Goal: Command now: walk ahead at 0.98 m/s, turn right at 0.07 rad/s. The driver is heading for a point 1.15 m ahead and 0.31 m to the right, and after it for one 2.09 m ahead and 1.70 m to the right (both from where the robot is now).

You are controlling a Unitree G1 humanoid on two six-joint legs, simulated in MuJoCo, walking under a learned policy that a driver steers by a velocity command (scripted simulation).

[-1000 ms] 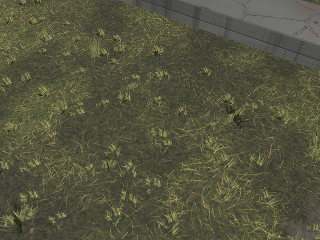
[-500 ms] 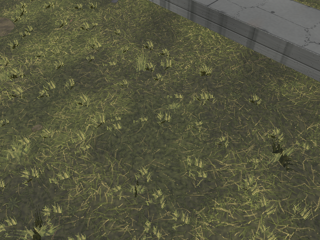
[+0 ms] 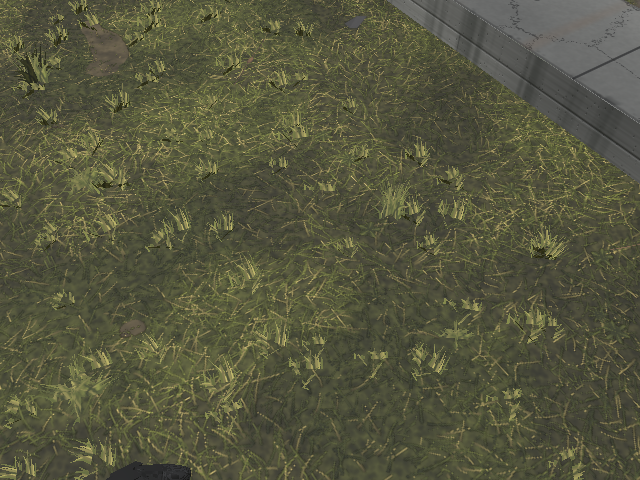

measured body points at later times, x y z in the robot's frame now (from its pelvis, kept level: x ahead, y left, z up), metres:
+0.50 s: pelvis +0.49 -0.04 +0.00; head +0.52 -0.05 +0.45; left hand +0.49 +0.24 -0.12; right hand +0.71 -0.29 -0.04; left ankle +0.74 +0.08 -0.68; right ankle +0.31 -0.06 -0.73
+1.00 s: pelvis +0.83 -0.15 -0.02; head +0.87 -0.19 +0.43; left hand +1.17 -0.13 -0.08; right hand +0.69 -0.42 -0.14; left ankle +0.78 +0.05 -0.66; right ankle +0.90 -0.29 -0.73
